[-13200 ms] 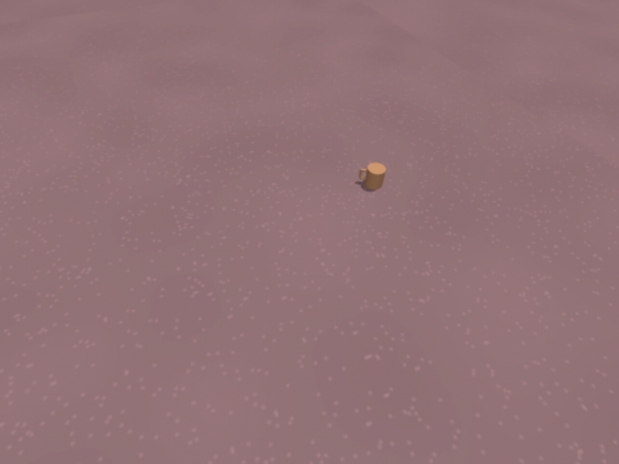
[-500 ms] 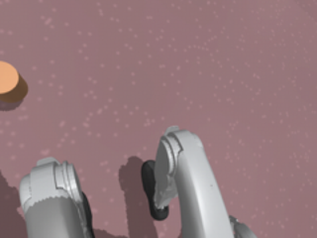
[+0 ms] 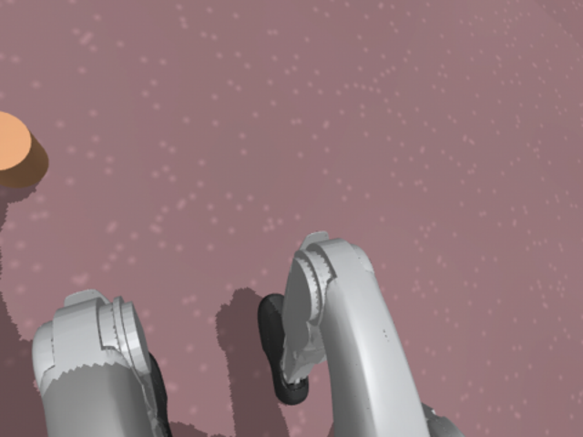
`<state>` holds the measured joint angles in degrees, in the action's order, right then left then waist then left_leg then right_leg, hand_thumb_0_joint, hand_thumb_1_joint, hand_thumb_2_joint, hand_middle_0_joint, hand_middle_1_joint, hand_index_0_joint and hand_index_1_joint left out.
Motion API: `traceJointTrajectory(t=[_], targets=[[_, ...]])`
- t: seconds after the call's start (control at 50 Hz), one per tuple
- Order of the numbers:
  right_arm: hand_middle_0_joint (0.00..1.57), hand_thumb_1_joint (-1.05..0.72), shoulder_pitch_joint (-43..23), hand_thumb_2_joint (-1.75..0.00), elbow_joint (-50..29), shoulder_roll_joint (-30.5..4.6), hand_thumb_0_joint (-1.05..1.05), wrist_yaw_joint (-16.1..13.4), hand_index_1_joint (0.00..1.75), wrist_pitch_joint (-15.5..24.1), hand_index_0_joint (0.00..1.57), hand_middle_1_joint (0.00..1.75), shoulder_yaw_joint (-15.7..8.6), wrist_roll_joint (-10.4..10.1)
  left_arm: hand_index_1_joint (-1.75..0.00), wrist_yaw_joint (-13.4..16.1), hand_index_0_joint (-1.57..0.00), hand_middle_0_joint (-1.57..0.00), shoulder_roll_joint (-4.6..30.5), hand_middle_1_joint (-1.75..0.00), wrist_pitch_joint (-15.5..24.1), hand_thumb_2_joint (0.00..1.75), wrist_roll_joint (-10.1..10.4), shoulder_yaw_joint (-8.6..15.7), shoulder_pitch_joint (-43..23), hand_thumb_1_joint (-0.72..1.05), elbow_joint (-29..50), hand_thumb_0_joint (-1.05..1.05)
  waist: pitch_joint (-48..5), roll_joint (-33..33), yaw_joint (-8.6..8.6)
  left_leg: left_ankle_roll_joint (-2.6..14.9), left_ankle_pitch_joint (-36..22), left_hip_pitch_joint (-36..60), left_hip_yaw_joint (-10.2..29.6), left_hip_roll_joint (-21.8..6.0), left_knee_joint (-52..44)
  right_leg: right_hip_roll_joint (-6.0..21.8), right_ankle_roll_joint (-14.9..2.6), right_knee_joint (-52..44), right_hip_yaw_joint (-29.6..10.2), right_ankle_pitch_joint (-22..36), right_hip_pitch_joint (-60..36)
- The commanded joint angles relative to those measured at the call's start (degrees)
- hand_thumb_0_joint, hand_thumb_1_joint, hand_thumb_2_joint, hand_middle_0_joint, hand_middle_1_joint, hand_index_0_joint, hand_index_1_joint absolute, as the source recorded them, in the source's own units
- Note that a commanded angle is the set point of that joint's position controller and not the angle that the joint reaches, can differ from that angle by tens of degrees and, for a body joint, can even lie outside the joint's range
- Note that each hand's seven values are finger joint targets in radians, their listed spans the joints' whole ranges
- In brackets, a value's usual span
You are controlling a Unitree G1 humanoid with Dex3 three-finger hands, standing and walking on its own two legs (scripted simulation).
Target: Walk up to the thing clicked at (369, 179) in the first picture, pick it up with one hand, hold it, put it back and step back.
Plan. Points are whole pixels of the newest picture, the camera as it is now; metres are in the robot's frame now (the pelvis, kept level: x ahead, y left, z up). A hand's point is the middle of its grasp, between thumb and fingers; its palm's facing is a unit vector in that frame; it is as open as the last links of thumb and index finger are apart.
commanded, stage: approach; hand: left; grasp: from above
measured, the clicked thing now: out of the picture +0.54 +0.30 -0.29
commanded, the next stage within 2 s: close in in 0.48 s
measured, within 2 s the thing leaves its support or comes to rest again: neither
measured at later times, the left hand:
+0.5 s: hand out of the picture +0.50 +0.29 -0.17, palm faces -0.52 -0.07 -0.85, open 14.0 cm
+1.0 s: hand out of the picture +0.52 +0.28 -0.20, palm faces -0.48 -0.07 -0.88, open 13.8 cm
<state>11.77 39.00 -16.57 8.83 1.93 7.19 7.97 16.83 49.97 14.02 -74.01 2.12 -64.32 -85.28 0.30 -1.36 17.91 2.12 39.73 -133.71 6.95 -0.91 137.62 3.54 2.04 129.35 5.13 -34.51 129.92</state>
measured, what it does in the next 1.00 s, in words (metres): stands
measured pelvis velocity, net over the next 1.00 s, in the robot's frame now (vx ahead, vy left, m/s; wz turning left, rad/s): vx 0.00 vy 0.00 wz -0.02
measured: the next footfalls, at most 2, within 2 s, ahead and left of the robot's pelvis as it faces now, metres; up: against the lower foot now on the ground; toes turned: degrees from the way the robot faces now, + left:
none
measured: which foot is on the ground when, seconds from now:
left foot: down 0.00-1.00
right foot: down 0.00-1.00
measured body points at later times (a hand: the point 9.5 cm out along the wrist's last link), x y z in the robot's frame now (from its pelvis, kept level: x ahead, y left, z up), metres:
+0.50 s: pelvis +0.00 -0.01 +0.00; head +0.27 +0.06 +0.36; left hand +0.53 +0.29 -0.12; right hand +0.00 -0.27 -0.08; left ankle +0.07 +0.11 -0.30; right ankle +0.12 -0.13 -0.30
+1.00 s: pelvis +0.00 +0.00 -0.01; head +0.28 +0.08 +0.33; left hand +0.54 +0.28 -0.15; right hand +0.01 -0.26 -0.08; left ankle +0.07 +0.11 -0.30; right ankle +0.12 -0.13 -0.30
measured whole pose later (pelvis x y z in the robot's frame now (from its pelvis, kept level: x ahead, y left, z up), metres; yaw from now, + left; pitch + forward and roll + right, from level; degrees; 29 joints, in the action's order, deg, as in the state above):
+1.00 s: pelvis +0.00 +0.00 -0.01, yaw -1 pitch +34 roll -11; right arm 12.2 35.5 -17.2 8.9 3.8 11.1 9.3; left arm 20.0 52.2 9.8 -75.1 3.5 -68.6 -91.7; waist 3.1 -1.9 22.4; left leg 1.9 40.0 -135.7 8.2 -0.7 140.3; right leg 3.2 2.1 131.2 6.0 -34.4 131.5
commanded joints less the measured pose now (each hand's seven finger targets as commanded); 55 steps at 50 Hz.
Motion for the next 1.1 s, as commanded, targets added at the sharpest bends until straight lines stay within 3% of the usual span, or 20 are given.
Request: traceJointTrajectory(t=[0.0,0.1,0.16,0.2,0.3,0.34,0.4,0.46,0.52,0.54,0.56,0.64,0.78,0.86,0.9,0.94,0.98,1.02,1.06,1.08], targets=[[0.20,-0.89,15.0,-0.89,1.2,-16.1,0.00,-1.1,0.30,0.3,0.20,0.30,-4.8,0.2,-1.03,4.9,-0.07,-0.07,10.1,-1.02,0.2,1.04,-0.2,0.4,-28.2,-0.55,9.0,0.00,-38.9,24.8,5.19,-1.11,-10.4,31.8,-2.2,1.0,-14.9,-3.7,-4.14,-10.0,4.9,9.9,-16.6],[0.20,-0.89,15.0,-0.89,-0.1,-16.6,0.00,-1.3,0.30,0.6,0.20,0.30,-3.8,0.7,-1.03,7.5,-0.06,-0.08,13.0,-1.01,-3.9,1.05,-2.9,2.2,-29.0,-0.57,4.1,0.00,-40.0,27.6,5.27,-1.48,-13.4,33.8,-2.8,1.4,-15.3,-3.5,-4.33,-9.3,4.8,12.2,-17.0],[0.20,-0.89,14.3,-0.89,-1.5,-17.0,0.00,-1.2,0.30,0.3,0.20,0.30,-3.5,0.1,-1.02,7.4,-0.06,-0.09,14.3,-0.99,-7.3,1.08,-2.5,3.3,-24.0,-0.59,1.8,0.00,-42.5,28.3,2.90,-1.46,-16.7,34.1,-3.1,1.3,-15.7,-3.4,-4.49,-8.8,4.4,14.3,-18.6],[0.20,-0.89,14.0,-0.89,-2.5,-16.4,0.00,-1.1,0.30,-0.2,0.20,0.30,-3.2,-0.4,-1.04,6.2,-0.06,-0.09,12.7,-1.02,-9.1,1.09,-1.3,2.3,-21.4,-0.58,0.4,0.00,-42.8,24.7,3.46,-0.73,-16.3,31.2,-3.6,1.3,-15.3,-4.0,-4.35,-9.6,4.2,14.2,-22.5],[0.20,-0.90,13.7,-0.89,-3.1,-16.3,0.00,-1.3,0.30,-1.1,0.20,0.30,-3.3,-1.5,-1.07,1.1,-0.07,-0.08,16.6,-1.06,-10.0,1.09,2.2,4.0,-16.8,-0.56,5.8,0.00,-42.6,20.0,0.92,0.27,-14.9,25.4,-4.8,1.3,-15.0,-4.1,-3.67,-11.2,2.7,13.1,-28.5],[0.20,-0.89,14.0,-0.89,-3.6,-16.3,0.00,-1.3,0.30,-1.4,0.20,0.30,-3.5,-1.5,-1.05,-1.3,-0.07,-0.07,13.8,-1.05,-8.9,1.05,3.7,3.0,-16.0,-0.56,7.5,0.00,-39.6,17.4,2.73,0.38,-13.7,23.6,-4.6,1.3,-14.4,-4.2,-3.73,-11.8,2.8,11.9,-28.3],[0.20,-0.90,13.8,-0.89,-3.7,-17.0,0.00,-1.8,0.30,-1.5,0.20,0.30,-3.8,-1.2,-1.05,-2.7,-0.07,-0.07,15.7,-1.05,-5.7,1.03,4.1,4.0,-18.9,-0.55,11.9,0.00,-38.7,17.2,3.64,-0.04,-11.7,22.9,-4.3,1.4,-13.2,-4.0,-4.01,-12.6,3.1,9.2,-27.0],[0.20,-0.90,14.9,-0.89,-2.1,-16.6,0.00,-1.9,0.30,-1.4,0.20,0.30,-4.0,-0.5,-1.05,-2.2,-0.07,-0.07,15.5,-1.05,-2.4,1.04,3.3,3.7,-23.3,-0.55,15.8,0.00,-39.4,20.4,3.88,-0.89,-10.6,26.0,-3.8,1.3,-12.8,-4.0,-4.42,-12.4,3.8,7.6,-24.1],[0.20,-0.90,14.9,-0.89,-1.0,-16.1,0.00,-1.8,0.30,-1.0,0.20,0.30,-3.8,0.0,-1.05,-0.8,-0.07,-0.07,10.5,-1.06,-0.6,1.05,3.0,0.7,-22.7,-0.54,10.6,0.00,-36.8,21.5,5.36,-1.17,-8.2,27.2,-3.0,1.2,-13.7,-4.1,-4.29,-11.8,4.6,6.2,-20.4],[0.20,-0.90,14.5,-0.89,-0.5,-15.6,0.00,-1.7,0.30,-0.9,0.20,0.30,-3.6,0.1,-1.06,-0.3,-0.08,-0.08,9.9,-1.06,-0.3,1.06,2.6,-0.2,-22.4,-0.53,9.3,0.00,-36.5,21.5,5.16,-0.95,-7.6,27.2,-3.1,1.0,-13.8,-4.3,-4.01,-11.7,4.6,6.2,-20.5],[0.20,-0.90,15.1,-0.89,-0.1,-15.9,0.00,-1.7,0.30,-0.7,0.20,0.30,-3.6,0.3,-1.08,0.3,-0.08,-0.08,9.7,-1.08,-0.1,1.09,2.1,-0.5,-24.7,-0.53,9.6,0.00,-36.5,21.5,6.09,-0.84,-7.2,27.2,-3.0,1.2,-13.6,-4.1,-3.93,-11.7,4.8,6.2,-19.8],[0.20,-0.90,14.2,-0.89,0.1,-16.5,0.00,-1.6,0.30,-0.2,0.20,0.30,-3.1,0.7,-1.08,2.7,-0.09,-0.09,11.3,-1.08,-0.8,1.10,0.0,-0.5,-23.4,-0.52,5.4,0.00,-36.9,24.1,4.47,-1.24,-9.3,29.5,-2.6,1.1,-14.4,-4.1,-4.20,-10.0,5.4,8.3,-18.6],[0.20,-0.90,14.3,-0.89,-1.5,-17.3,0.00,-1.2,0.30,0.5,0.20,0.30,-3.0,0.9,-1.05,5.8,-0.08,-0.07,13.3,-1.06,-3.5,1.05,-1.4,1.6,-23.7,-0.52,3.5,0.00,-38.1,26.7,4.90,-1.62,-15.2,32.5,-1.9,1.0,-13.6,-3.6,-4.26,-7.8,5.8,13.2,-17.2],[0.20,-0.89,14.5,-0.90,-2.2,-17.3,0.00,-0.8,0.30,1.2,0.20,0.30,-2.6,1.0,-1.03,5.8,-0.07,-0.07,13.4,-1.03,-4.4,1.03,-1.1,2.0,-23.5,-0.52,3.9,0.00,-38.1,26.8,5.42,-1.49,-15.2,32.0,-1.9,0.9,-13.4,-3.7,-4.25,-7.6,5.8,13.0,-17.6],[0.20,-0.89,14.3,-0.90,-2.6,-17.9,0.00,-0.7,0.30,1.5,0.20,0.30,-2.1,1.1,-1.05,5.7,-0.07,-0.08,12.5,-1.04,-4.5,1.05,-0.4,1.7,-22.6,-0.52,0.8,0.00,-35.0,23.8,6.73,-1.06,-13.8,28.6,-1.9,1.0,-12.4,-3.7,-4.13,-8.0,5.8,12.1,-17.5],[0.20,-0.89,14.3,-0.90,-2.9,-18.0,0.00,-0.7,0.30,1.8,0.20,0.30,-1.4,1.2,-1.07,5.5,-0.09,-0.09,14.3,-1.06,-4.2,1.07,-0.6,2.1,-22.9,-0.50,1.4,0.00,-34.5,23.2,7.00,-0.67,-12.3,27.0,-2.3,1.1,-12.3,-3.8,-3.82,-8.5,5.5,11.0,-19.0],[0.20,-0.90,14.1,-0.90,-2.6,-18.0,0.00,-0.7,0.30,2.0,0.20,0.30,-1.1,1.3,-1.07,5.4,-0.09,-0.10,15.1,-1.07,-3.8,1.07,-0.5,2.2,-21.6,-0.49,0.3,0.00,-35.4,22.5,5.97,-0.60,-11.7,26.2,-2.6,1.1,-11.8,-4.1,-3.81,-8.7,5.4,10.4,-20.5],[0.20,-0.89,14.4,-0.90,-3.3,-18.9,0.00,-0.7,0.30,2.3,0.20,0.30,-0.8,1.4,-1.08,5.9,-0.10,-0.09,16.6,-1.08,-3.2,1.07,-0.5,2.9,-21.7,-0.47,0.4,0.00,-34.7,22.7,6.62,-0.84,-12.4,26.2,-2.0,1.0,-11.8,-3.9,-3.93,-8.3,6.0,10.7,-20.6],[0.20,-0.90,14.1,-0.90,-2.8,-18.2,0.00,-0.6,0.30,2.4,0.20,0.30,-0.3,1.6,-1.08,6.2,-0.09,-0.09,16.7,-1.08,-2.5,1.06,-0.6,2.4,-21.9,-0.49,0.9,0.00,-35.8,23.4,6.13,-0.72,-11.6,26.2,-2.2,0.8,-11.2,-4.5,-3.87,-8.3,5.9,10.2,-21.6],[0.20,-0.90,14.5,-0.90,-3.3,-18.8,0.00,-0.6,0.30,2.6,0.20,0.30,-0.1,1.7,-1.07,6.5,-0.09,-0.08,17.6,-1.07,-2.2,1.04,-0.8,3.2,-22.2,-0.49,0.7,0.00,-35.4,23.0,7.05,-0.78,-12.3,26.4,-2.0,0.8,-11.1,-4.3,-3.77,-8.2,6.1,10.7,-21.6]])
